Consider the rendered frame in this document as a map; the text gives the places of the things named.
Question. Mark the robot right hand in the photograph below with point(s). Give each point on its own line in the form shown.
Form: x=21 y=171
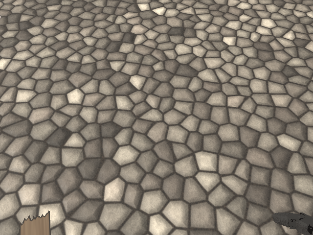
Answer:
x=302 y=222

